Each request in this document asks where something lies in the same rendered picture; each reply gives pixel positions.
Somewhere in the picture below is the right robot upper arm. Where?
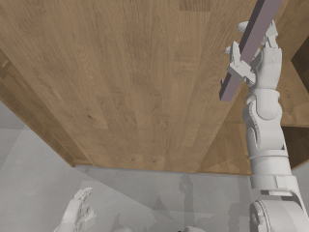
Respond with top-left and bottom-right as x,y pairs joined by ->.
249,199 -> 309,232

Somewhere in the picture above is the robot right hand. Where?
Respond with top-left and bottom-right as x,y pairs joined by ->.
224,20 -> 282,93

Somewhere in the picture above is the robot left hand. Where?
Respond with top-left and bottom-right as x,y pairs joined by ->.
60,187 -> 97,232

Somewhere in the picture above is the wardrobe door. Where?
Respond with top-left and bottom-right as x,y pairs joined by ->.
0,48 -> 88,160
0,0 -> 290,173

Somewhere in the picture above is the robot right forearm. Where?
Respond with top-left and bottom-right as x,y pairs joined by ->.
242,88 -> 309,223

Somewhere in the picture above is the robot left forearm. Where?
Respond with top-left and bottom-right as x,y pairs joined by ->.
53,222 -> 77,232

